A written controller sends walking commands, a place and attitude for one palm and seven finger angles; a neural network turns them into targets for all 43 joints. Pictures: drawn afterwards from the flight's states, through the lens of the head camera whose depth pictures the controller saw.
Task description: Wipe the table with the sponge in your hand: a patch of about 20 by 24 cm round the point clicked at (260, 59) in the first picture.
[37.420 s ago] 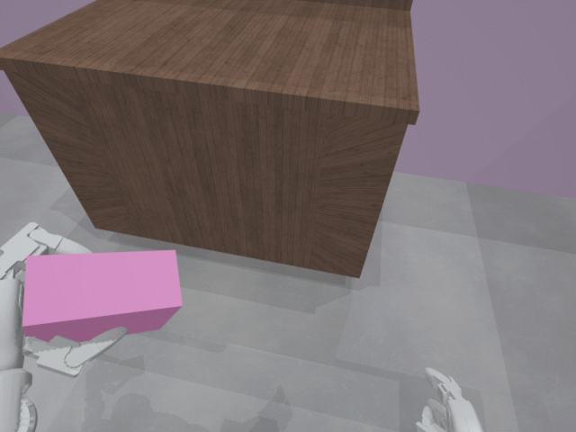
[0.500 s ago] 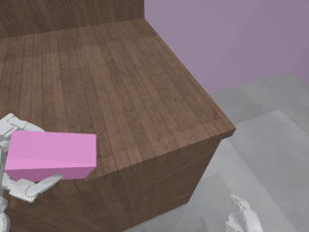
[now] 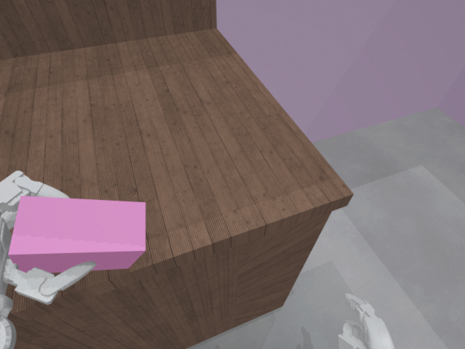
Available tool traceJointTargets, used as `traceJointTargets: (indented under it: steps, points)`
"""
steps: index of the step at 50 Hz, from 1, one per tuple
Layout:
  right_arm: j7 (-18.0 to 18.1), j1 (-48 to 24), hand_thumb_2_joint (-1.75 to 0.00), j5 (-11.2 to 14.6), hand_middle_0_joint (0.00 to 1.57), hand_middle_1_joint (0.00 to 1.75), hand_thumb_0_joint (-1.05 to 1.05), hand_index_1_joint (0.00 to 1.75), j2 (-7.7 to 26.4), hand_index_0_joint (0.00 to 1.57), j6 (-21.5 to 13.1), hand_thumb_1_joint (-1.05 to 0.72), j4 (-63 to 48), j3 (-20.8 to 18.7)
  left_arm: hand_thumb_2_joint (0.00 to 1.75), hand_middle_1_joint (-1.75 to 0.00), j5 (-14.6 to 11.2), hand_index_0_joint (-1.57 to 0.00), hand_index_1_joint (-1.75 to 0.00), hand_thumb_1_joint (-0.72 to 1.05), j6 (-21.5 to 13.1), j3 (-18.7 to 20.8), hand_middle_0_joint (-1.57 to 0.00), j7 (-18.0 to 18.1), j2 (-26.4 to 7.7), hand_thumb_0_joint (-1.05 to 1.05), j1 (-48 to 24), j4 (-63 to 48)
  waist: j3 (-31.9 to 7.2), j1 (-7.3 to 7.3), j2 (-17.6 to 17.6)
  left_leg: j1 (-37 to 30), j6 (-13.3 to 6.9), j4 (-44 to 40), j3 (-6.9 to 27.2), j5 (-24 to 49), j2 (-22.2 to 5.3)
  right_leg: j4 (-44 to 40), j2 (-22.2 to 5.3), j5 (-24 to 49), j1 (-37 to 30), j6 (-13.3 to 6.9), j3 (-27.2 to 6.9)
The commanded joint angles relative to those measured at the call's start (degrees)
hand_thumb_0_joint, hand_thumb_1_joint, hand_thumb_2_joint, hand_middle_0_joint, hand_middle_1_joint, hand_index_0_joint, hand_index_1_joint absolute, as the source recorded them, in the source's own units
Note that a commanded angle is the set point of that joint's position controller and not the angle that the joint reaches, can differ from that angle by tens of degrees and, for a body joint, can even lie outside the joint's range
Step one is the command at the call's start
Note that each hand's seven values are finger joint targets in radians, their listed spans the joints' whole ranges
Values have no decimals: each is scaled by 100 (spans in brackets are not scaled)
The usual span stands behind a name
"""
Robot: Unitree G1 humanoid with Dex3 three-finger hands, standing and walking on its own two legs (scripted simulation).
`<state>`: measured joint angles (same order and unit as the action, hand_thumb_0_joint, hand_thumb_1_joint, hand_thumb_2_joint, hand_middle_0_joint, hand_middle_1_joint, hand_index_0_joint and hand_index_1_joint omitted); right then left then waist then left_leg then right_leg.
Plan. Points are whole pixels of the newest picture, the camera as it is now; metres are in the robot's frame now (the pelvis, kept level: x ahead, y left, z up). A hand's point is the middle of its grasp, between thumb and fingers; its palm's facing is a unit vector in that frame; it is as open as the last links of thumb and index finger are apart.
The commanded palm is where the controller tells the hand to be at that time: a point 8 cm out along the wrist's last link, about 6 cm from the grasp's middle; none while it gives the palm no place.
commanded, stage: come to a stop and stand still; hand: left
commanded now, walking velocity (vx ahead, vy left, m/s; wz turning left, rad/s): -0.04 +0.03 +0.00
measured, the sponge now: (102, 237) +0.23 +0.19 +0.14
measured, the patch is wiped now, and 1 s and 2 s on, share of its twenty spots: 0.00 0.00 0.00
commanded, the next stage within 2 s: look again from close up in 0.98 s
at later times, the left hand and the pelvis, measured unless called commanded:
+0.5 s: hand out of the picture +0.20 +0.30 +0.17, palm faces +0.39 -0.86 -0.34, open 10.5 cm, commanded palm +0.14 +0.32 +0.18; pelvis -0.03 +0.05 +0.01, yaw -3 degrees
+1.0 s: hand out of the picture +0.20 +0.32 +0.17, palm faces +0.35 -0.86 -0.37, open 10.5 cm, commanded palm +0.15 +0.36 +0.18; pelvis -0.02 +0.08 +0.01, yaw -2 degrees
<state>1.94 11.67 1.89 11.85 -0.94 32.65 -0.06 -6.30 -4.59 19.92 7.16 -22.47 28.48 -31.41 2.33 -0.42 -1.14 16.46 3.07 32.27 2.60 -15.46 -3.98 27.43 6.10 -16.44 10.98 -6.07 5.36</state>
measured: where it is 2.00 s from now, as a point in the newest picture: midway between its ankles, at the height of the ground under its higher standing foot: outside the picture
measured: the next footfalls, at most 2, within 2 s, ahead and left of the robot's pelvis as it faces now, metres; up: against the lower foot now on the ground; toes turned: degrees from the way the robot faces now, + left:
none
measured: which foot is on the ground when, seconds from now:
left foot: down 0.00-1.00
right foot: down 0.00-1.00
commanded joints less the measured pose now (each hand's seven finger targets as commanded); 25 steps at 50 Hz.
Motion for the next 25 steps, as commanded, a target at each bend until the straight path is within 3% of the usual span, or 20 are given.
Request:
traceJointTargets:
  steps: [1,2,3,4,5,6,7,9,10,11,12,13,14,15,16,18,19,20,22,25]
  points:
    - [145,784,-90,-204,20,30,0,30,906,20,-821,-90,-357,-636,130,-160,855,-120,-160,10,-1032,3999,-120,-108,-5261,0,-5795,-1816,56,189,1344,505,-422,134,-906,1223,-15,-1221,-867,3357,-27,1422,-853]
    - [139,4,-90,-165,20,30,0,30,540,20,-894,-90,-556,-462,130,-160,417,-120,-160,10,-851,1991,-120,-376,-2314,0,-3309,898,-926,244,1214,241,-486,232,-697,1075,555,-526,-1245,4211,-535,767,-1256]
    - [99,73,-90,-82,20,30,0,30,812,20,-1034,-90,-847,-552,130,-160,335,-120,-160,10,-866,1469,-120,-510,-1647,0,-1773,1588,-798,460,613,88,-364,141,-752,951,342,-392,-1356,5164,-601,954,-1663]
    - [-41,74,-90,10,20,30,0,30,797,20,-1037,-90,-828,-515,130,-160,145,-120,-160,10,-914,568,-120,-529,-682,0,-906,1302,-1189,266,-764,-656,-537,-430,-734,1448,133,284,-1306,4886,-517,1035,-1232]
    - [-138,140,-90,-25,20,30,0,30,950,20,-959,-90,-939,-557,130,-160,131,-120,-160,10,-1010,661,-120,-498,-823,0,-1001,201,-1474,196,-1172,-926,-730,-497,-435,2304,-253,913,-1133,3966,-385,1143,-924]
    - [-225,-144,-90,-34,20,30,0,30,879,20,-932,-90,-1022,-518,130,-160,136,-120,-160,10,-1064,609,-120,-466,-808,0,-1025,-367,-1529,268,-1206,-945,-915,-361,-89,2819,-589,1247,-973,2917,-120,1203,-779]
    - [-294,-293,-90,-38,20,30,0,30,801,20,-938,-90,-1098,-489,130,-160,180,-120,-160,10,-1051,570,-120,-434,-760,0,-882,-661,-1464,325,-946,-702,-939,-323,37,2819,-708,1119,-871,1910,-154,1158,-734]
    - [-350,-428,-90,56,20,30,0,30,652,20,-1007,-90,-1151,-376,130,-160,221,-120,-160,10,-939,652,-120,-289,-764,0,-229,-719,-1261,335,-243,-213,-676,-121,-320,1902,-373,253,-838,1632,-501,943,-660]
    - [-316,-353,-90,9,20,30,0,30,712,20,-995,-90,-1188,-401,130,-160,258,-120,-160,10,-948,856,-120,-223,-965,0,-229,-838,-1124,277,271,48,-568,65,-341,1300,-162,-94,-953,1652,-508,838,-841]
    - [-259,-382,-90,-24,20,30,0,30,666,20,-994,-90,-1170,-376,130,-160,230,-120,-160,10,-989,1085,-120,-161,-1179,0,-313,-919,-984,270,911,156,-463,446,-472,565,136,-550,-1224,1841,-358,770,-1225]
    - [-190,-434,-90,-26,20,30,0,30,611,20,-997,-90,-1135,-346,130,-160,162,-120,-160,10,-1032,1179,-120,-100,-1241,0,-402,-900,-853,241,1395,415,-383,920,-510,-116,439,-949,-1611,1911,-241,705,-1829]
    - [-125,-415,-90,-35,20,30,0,30,611,20,-1027,-90,-1070,-348,130,-160,118,-120,-160,10,-1103,1256,-120,-44,-1208,0,-464,-806,-805,244,1420,583,-355,1276,-285,-450,473,-1122,-1888,1797,-205,476,-2148]
    - [-74,-465,-90,-42,20,30,0,30,619,20,-1008,-90,-933,-305,130,-160,155,-120,-160,10,-1152,1441,-120,58,-1404,0,-509,-854,-859,236,1025,529,-349,1253,-118,-514,409,-1085,-2014,1642,-131,172,-2322]
    - [-26,-407,-90,-88,20,30,0,30,547,20,-1005,-90,-856,-264,130,-160,148,-120,-160,10,-1162,1179,-120,84,-1087,0,-616,-778,-774,149,732,486,-360,971,-43,-475,368,-1021,-2055,1342,-89,-84,-2194]
    - [9,-378,-90,-123,20,30,0,30,533,20,-1013,-90,-795,-215,130,-160,163,-120,-160,10,-1150,1104,-120,109,-994,0,-707,-653,-727,114,417,192,-371,436,-84,-260,367,-978,-1882,963,66,-107,-1974]
    - [77,-426,-90,-163,20,30,0,30,597,20,-1050,-90,-706,-205,130,-160,196,-120,-160,10,-1162,920,-120,112,-887,0,-932,-448,-575,130,108,-615,-445,-652,-83,251,339,-991,-1388,-120,542,216,-1504]
    - [110,-540,-90,-146,20,30,0,30,658,20,-1071,-90,-702,-219,130,-160,221,-120,-160,10,-1158,782,-120,99,-814,0,-993,-460,-504,146,-94,-919,-516,-899,96,472,119,-911,-1136,-256,724,340,-1334]
    - [125,-493,-90,-144,20,30,0,30,747,20,-1062,-90,-709,-236,130,-160,261,-120,-160,10,-1157,712,-120,66,-805,0,-1077,-362,-545,178,-77,-761,-596,-1024,226,462,-30,-867,-987,-291,486,482,-1135]
    - [97,-560,-90,-156,20,30,0,30,698,20,-1056,-90,-763,-171,130,-160,337,-120,-160,10,-1131,590,-120,27,-783,0,-1312,-513,-508,180,-584,-203,-693,-1373,552,26,-171,-623,-845,63,-68,563,-968]
    - [52,-578,-90,-156,20,30,0,30,698,20,-1094,-90,-754,-133,130,-160,437,-120,-160,10,-1137,382,-120,15,-645,0,-1435,-601,-519,182,-546,133,-674,-1694,631,-564,-195,-534,-760,110,-442,540,-783]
